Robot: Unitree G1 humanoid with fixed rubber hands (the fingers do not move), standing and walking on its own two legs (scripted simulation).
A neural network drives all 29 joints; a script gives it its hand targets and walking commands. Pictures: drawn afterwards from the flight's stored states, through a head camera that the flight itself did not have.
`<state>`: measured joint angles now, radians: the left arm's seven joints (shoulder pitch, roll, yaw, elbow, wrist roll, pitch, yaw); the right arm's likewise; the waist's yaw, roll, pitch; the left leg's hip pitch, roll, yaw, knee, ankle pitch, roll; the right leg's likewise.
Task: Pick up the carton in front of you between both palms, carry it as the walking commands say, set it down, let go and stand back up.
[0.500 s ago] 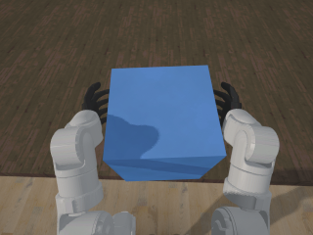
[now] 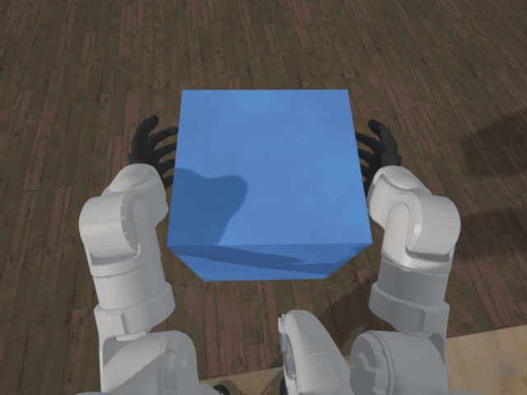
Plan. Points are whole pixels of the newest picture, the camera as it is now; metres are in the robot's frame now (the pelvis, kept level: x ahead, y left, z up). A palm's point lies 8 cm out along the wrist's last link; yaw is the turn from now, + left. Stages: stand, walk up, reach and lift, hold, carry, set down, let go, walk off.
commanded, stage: carry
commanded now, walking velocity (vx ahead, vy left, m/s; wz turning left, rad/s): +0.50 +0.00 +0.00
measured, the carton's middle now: (264, 199) +0.36 -0.03 +0.03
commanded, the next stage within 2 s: none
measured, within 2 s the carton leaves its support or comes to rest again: neither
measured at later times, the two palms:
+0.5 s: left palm out of the picture +0.69 +0.17 +0.23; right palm out of the picture +0.73 -0.13 +0.23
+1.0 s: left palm out of the picture +0.97 +0.10 +0.17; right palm out of the picture +0.98 -0.20 +0.17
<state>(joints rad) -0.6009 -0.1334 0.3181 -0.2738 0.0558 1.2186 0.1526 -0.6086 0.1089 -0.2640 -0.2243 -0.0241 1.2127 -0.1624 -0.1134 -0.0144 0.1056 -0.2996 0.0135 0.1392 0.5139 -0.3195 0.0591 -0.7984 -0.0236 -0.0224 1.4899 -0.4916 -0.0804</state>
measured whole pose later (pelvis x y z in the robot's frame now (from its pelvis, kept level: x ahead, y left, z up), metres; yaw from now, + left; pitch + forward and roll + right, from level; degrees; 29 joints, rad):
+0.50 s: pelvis +0.35 -0.03 +0.07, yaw +4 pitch +5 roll +0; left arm -0.71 -0.07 0.25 -0.13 -0.02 1.20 0.20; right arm -0.67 0.08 -0.32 -0.22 -0.09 1.26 -0.12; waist 0.12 -0.01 0.00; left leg -0.66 0.01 0.05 0.72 -0.21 0.05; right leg -0.24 -0.02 -0.14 0.50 -0.35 -0.03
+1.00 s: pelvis +0.64 -0.04 +0.07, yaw +1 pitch +6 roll -1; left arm -0.53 -0.14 0.28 0.01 0.11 1.12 0.13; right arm -0.55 0.07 -0.26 0.02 -0.07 1.17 -0.14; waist -0.02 0.03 -0.08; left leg -0.31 0.05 0.06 0.78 -0.46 0.00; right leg -0.44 -0.01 -0.15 0.50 -0.15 -0.06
